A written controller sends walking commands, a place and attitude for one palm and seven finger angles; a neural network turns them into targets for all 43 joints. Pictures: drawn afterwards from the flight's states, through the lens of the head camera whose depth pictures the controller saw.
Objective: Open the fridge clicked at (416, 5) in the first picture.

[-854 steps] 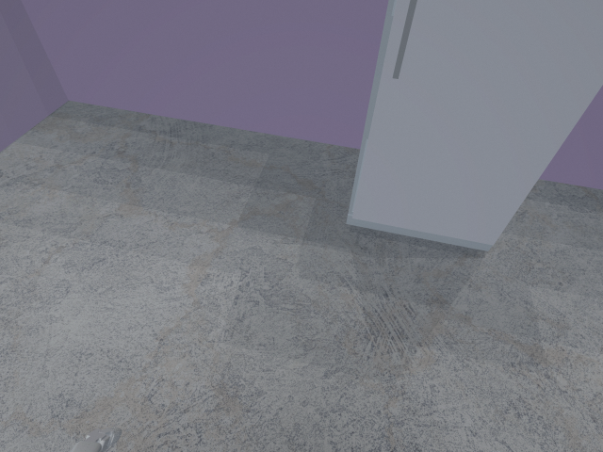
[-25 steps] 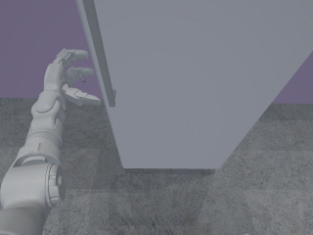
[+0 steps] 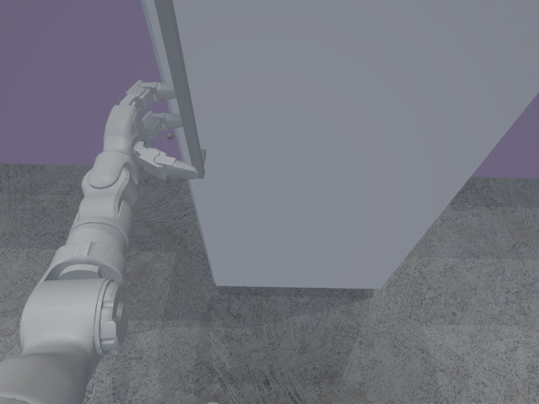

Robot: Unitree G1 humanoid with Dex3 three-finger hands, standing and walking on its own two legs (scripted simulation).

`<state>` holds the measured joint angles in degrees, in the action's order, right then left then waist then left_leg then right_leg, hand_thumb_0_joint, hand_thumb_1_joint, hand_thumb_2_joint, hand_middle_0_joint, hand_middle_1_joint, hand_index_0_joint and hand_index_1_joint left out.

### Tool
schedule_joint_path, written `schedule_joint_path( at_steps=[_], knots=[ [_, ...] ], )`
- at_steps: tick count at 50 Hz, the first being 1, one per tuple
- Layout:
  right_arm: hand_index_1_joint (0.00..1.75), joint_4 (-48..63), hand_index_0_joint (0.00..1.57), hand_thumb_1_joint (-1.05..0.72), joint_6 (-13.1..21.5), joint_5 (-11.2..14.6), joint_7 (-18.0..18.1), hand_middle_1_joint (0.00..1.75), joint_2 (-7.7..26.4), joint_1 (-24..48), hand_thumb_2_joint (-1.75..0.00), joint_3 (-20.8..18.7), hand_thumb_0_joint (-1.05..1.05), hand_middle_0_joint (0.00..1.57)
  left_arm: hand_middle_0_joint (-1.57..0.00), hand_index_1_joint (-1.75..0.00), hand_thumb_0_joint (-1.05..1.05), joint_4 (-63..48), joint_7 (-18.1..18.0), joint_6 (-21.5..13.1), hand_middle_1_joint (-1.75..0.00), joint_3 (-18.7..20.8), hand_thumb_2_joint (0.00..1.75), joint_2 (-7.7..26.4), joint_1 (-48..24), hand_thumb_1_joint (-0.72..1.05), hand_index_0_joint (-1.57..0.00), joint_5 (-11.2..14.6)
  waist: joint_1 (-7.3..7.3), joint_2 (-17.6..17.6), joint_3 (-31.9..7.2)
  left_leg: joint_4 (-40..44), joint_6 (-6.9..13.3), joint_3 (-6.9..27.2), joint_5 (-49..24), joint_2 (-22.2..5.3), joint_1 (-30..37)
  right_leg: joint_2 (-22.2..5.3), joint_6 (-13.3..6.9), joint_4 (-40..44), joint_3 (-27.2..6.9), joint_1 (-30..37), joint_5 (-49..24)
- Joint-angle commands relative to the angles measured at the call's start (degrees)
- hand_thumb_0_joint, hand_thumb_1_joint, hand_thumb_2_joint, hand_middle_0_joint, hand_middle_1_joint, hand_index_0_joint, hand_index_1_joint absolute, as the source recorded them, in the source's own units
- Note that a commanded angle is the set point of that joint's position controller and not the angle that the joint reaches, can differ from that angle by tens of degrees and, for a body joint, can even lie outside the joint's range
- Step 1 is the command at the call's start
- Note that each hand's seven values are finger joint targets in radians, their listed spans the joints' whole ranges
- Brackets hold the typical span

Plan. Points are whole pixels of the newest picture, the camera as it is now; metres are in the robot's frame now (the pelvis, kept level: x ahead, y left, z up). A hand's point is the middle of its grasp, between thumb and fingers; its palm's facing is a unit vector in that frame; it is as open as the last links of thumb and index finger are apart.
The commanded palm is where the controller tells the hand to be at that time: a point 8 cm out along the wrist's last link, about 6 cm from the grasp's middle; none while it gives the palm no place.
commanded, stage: feel for the door with the fingertips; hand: left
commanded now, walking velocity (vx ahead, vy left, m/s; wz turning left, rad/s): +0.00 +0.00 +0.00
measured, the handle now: (187, 96) +0.53 +0.11 +0.17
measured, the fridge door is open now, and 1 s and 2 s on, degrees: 0 0 0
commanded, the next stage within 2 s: slide the fingers in behind the handle in 0.62 s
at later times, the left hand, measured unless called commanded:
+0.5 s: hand (178, 127) +0.48 +0.13 +0.14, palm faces -0.03 -1.00 +0.01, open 14.0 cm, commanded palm +0.46 +0.18 +0.14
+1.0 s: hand (176, 129) +0.49 +0.13 +0.14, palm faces -0.05 -1.00 +0.01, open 13.8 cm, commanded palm +0.46 +0.19 +0.14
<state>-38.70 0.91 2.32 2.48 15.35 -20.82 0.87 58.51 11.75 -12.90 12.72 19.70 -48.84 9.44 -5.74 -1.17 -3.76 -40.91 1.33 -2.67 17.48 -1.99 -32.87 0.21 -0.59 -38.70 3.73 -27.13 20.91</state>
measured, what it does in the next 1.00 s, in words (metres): stands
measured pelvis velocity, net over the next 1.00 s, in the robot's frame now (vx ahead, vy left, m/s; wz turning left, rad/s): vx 0.01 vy -0.01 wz -0.01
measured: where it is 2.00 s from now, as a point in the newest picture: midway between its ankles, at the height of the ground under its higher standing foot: outside the picture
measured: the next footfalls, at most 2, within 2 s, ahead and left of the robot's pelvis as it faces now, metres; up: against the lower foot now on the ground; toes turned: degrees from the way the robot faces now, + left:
none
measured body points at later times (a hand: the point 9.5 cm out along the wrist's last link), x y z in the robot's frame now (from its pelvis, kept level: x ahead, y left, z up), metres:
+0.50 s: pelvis +0.00 -0.02 +0.00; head +0.05 -0.02 +0.45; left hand +0.48 +0.18 +0.15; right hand +0.03 -0.29 -0.12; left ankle +0.03 +0.10 -0.72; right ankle -0.02 -0.12 -0.72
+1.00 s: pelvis +0.01 -0.01 +0.00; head +0.06 -0.01 +0.45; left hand +0.48 +0.19 +0.14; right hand +0.03 -0.27 -0.12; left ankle +0.03 +0.10 -0.72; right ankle -0.02 -0.12 -0.72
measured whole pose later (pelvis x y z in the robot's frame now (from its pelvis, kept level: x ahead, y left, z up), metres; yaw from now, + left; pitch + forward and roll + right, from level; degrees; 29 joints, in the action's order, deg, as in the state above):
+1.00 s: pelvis +0.01 -0.01 +0.00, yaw -1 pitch +11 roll -1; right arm -38.1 -0.1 2.0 1.8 15.0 -22.4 0.9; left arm 62.4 10.7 -14.6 15.5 21.3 -50.2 8.2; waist -7.0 -1.5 -4.6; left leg -41.1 0.6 -2.6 17.9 -2.8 -33.8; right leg 1.1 -1.3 -39.0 3.5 -28.3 21.3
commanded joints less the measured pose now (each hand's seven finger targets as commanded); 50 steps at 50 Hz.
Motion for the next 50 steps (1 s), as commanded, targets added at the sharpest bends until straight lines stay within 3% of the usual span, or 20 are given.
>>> schedule_joint_path(
  at_steps=[1,2,5,9,13,16,18,19,21,23,26,28,30,36,37,39,42,46,48,50],
  knots=[
    [0.30,5.03,0.20,-0.90,2.16,-0.30,-0.15,0.30,9.07,-4.27,-0.90,-3.21,0.00,0.20,-0.30,-1.20,0.00,-11.06,-3.09,-3.48,-1.20,4.19,0.30,12.24,-26.86,-0.50,-0.30,-0.64,0.15,-0.34,-20.30,3.77,0.31,5.05,-14.24,0.97,19.76,2.10,-0.57,4.32,-0.74,-1.38,-15.41],
    [0.30,5.37,0.20,-0.90,2.14,-0.21,-0.26,0.30,8.95,-3.99,-0.90,-3.16,0.00,0.20,-0.30,-1.20,0.00,-11.88,-3.70,-3.86,-1.20,4.82,0.30,12.92,-27.56,-0.50,-0.30,-1.04,0.17,-0.02,-20.96,3.94,0.35,4.66,-14.20,0.95,19.56,2.12,-0.36,4.23,-1.07,-0.93,-16.19],
    [0.30,5.68,0.20,-0.90,2.42,-0.33,-0.65,0.30,8.32,-3.93,-0.90,-3.12,0.00,0.20,-0.30,-1.20,0.00,-12.29,-4.63,-4.50,-1.20,3.03,0.30,10.24,-28.11,-0.50,-0.30,-1.57,-0.12,-0.48,-20.58,3.63,0.38,3.96,-13.91,1.15,19.11,2.20,-0.25,4.21,-1.31,-0.65,-17.08],
    [0.30,5.55,0.20,-0.90,2.22,-0.43,-0.59,0.30,8.45,-4.38,-0.90,-3.31,0.00,0.20,-0.30,-1.20,0.00,-13.04,-5.39,-5.81,-1.20,5.40,0.30,13.62,-28.64,-0.50,-0.30,-2.46,0.28,0.09,-22.16,3.32,0.49,3.48,-14.57,1.24,18.57,2.23,-0.20,3.98,-1.92,1.58,-19.15],
    [0.30,5.71,0.20,-0.90,1.85,-0.20,-0.14,0.30,8.36,-4.24,-0.90,-3.11,0.00,0.20,-0.30,-1.20,0.00,-11.08,-4.58,-5.42,-1.20,6.02,0.30,14.89,-27.64,-0.50,-0.30,-2.49,0.33,0.89,-20.32,3.75,0.89,2.44,-12.84,1.69,15.61,1.96,0.06,4.71,-2.56,3.88,-20.56],
    [0.30,5.37,0.20,-0.90,1.83,-0.09,0.03,0.30,8.10,-4.52,-0.90,-3.06,0.00,0.20,-0.30,-1.20,0.00,-10.52,-3.38,-5.19,-1.20,2.66,0.30,11.45,-30.53,-0.50,-0.30,-2.06,-1.34,0.09,-18.68,3.39,1.17,2.31,-12.18,1.96,15.85,1.87,0.10,5.46,-2.67,2.61,-20.27],
    [0.30,5.10,0.20,-0.90,1.78,0.01,0.06,0.30,8.31,-4.69,-0.90,-3.27,0.00,0.20,-0.30,-1.20,0.00,-10.44,-2.57,-5.12,-1.20,3.08,0.30,11.98,-29.89,-0.50,-0.30,-1.51,-1.18,-0.79,-19.75,3.30,1.13,2.36,-12.76,1.91,16.78,1.94,0.14,5.50,-2.86,2.38,-20.97],
    [0.30,5.11,0.20,-0.90,1.74,0.11,0.17,0.30,8.49,-4.81,-0.90,-3.37,0.00,0.20,-0.30,-1.20,0.00,-9.90,-2.11,-4.95,-1.20,3.84,0.30,12.50,-28.92,-0.50,-0.30,-0.96,-0.97,0.61,-20.38,3.22,1.15,2.46,-12.87,1.85,16.91,1.98,0.12,5.56,-2.91,2.76,-21.29],
    [0.30,4.54,0.20,-0.90,1.64,0.07,0.40,0.30,8.58,-5.26,-0.90,-3.26,0.00,0.20,-0.30,-1.20,0.00,-8.55,-1.43,-4.65,-1.20,3.80,0.30,12.68,-30.26,-0.50,-0.30,-0.20,-1.77,1.66,-19.10,3.16,1.43,2.25,-12.57,2.05,15.63,1.80,0.30,5.90,-3.00,3.48,-21.91],
    [0.30,4.77,0.20,-0.90,1.58,0.15,0.44,0.30,8.81,-5.07,-0.90,-3.33,0.00,0.20,-0.30,-1.20,0.00,-8.13,-1.01,-4.38,-1.20,5.60,0.30,14.77,-29.09,-0.50,-0.30,-0.10,-0.95,2.36,-20.22,3.27,1.57,2.04,-12.51,2.18,14.57,1.66,0.55,5.82,-3.49,4.69,-22.90],
    [0.30,4.47,0.20,-0.90,1.34,0.15,0.47,0.30,8.66,-5.25,-0.90,-3.11,0.00,0.20,-0.30,-1.20,0.00,-7.11,-0.93,-4.13,-1.20,4.03,0.30,14.05,-30.89,-0.50,-0.30,-0.54,-2.01,0.98,-17.94,2.95,1.71,1.85,-11.34,2.41,13.50,1.35,0.69,6.16,-3.57,3.35,-21.73],
    [0.30,4.35,0.20,-0.90,1.18,0.19,0.50,0.30,8.99,-5.24,-0.90,-2.98,0.00,0.20,-0.30,-1.20,0.00,-6.74,-1.12,-4.14,-1.20,4.88,0.30,16.34,-32.30,-0.50,-0.30,-1.08,-2.25,0.64,-17.72,2.99,1.72,2.13,-10.43,2.33,12.66,1.32,0.83,6.21,-4.08,2.89,-20.98],
    [0.30,4.63,0.20,-0.90,1.20,0.14,0.43,0.30,8.79,-5.26,-0.90,-3.15,0.00,0.20,-0.30,-1.20,0.00,-8.22,-1.26,-4.77,-1.20,5.17,0.30,16.48,-32.62,-0.50,-0.30,-1.42,-1.64,-2.08,-20.80,2.74,1.48,2.27,-12.06,2.39,14.46,1.34,0.48,5.52,-3.88,3.29,-21.71],
    [0.30,3.82,0.20,-0.90,0.98,0.00,0.62,0.30,9.24,-6.38,-0.90,-3.09,0.00,0.20,-0.30,-1.20,0.00,-6.13,-1.06,-4.69,-1.20,5.03,0.30,17.02,-36.47,-0.50,-0.30,-1.03,-3.50,0.08,-20.30,2.15,1.77,2.81,-12.21,2.26,13.81,1.47,0.75,5.63,-3.71,2.60,-21.51],
    [0.30,3.74,0.20,-0.90,1.05,0.05,0.59,0.30,9.35,-6.31,-0.90,-3.21,0.00,0.20,-0.30,-1.20,0.00,-6.33,-1.12,-4.80,-1.20,6.17,0.30,18.20,-36.70,-0.50,-0.30,-1.33,-2.99,-0.63,-21.90,2.12,1.59,2.93,-12.65,2.13,14.79,1.57,0.75,5.25,-3.70,2.21,-21.72],
    [0.30,4.36,0.20,-0.90,1.07,-0.09,0.29,0.30,9.04,-6.10,-0.90,-3.20,0.00,0.20,-0.30,-1.20,0.00,-6.75,-0.74,-4.60,-1.20,5.26,0.30,15.72,-33.31,-0.50,-0.30,-0.83,-1.97,-3.09,-23.49,1.92,1.27,2.95,-14.75,2.16,16.68,1.72,0.30,4.78,-3.13,1.95,-22.52],
    [0.30,4.79,0.20,-0.90,0.90,-0.16,-0.03,0.30,9.03,-5.89,-0.90,-3.29,0.00,0.20,-0.30,-1.20,0.00,-7.73,-0.76,-5.15,-1.20,5.99,0.30,15.64,-31.09,-0.50,-0.30,-0.47,-1.23,-2.39,-23.91,1.81,1.19,2.98,-16.25,1.95,17.45,1.99,0.21,4.32,-2.74,2.03,-23.30],
    [0.30,5.22,0.20,-0.90,0.75,-0.23,-0.17,0.30,8.93,-5.63,-0.90,-3.24,0.00,0.20,-0.30,-1.20,0.00,-8.39,-1.06,-5.30,-1.20,3.74,0.30,12.87,-30.02,-0.50,-0.30,-0.24,-1.57,-0.87,-20.61,2.21,1.18,3.19,-14.55,1.84,16.47,2.06,0.06,4.67,-2.13,0.93,-20.73],
    [0.30,5.48,0.20,-0.90,0.83,-0.16,-0.37,0.30,8.88,-5.19,-0.90,-3.39,0.00,0.20,-0.30,-1.20,0.00,-9.69,-1.54,-5.45,-1.20,3.76,0.30,12.62,-29.16,-0.50,-0.30,-0.77,-1.23,-2.29,-21.27,2.24,0.92,3.40,-14.77,1.55,18.27,2.28,-0.04,4.40,-2.00,-0.67,-19.90],
    [0.30,5.63,0.20,-0.90,0.82,-0.20,-0.34,0.30,8.99,-5.25,-0.90,-3.42,0.00,0.20,-0.30,-1.20,0.00,-9.91,-1.81,-5.43,-1.20,5.32,0.30,13.96,-28.06,-0.50,-0.30,-0.51,-0.73,-0.48,-21.35,2.56,0.91,3.37,-14.66,1.39,17.75,2.36,-0.01,4.43,-1.99,0.35,-19.86]
  ],
)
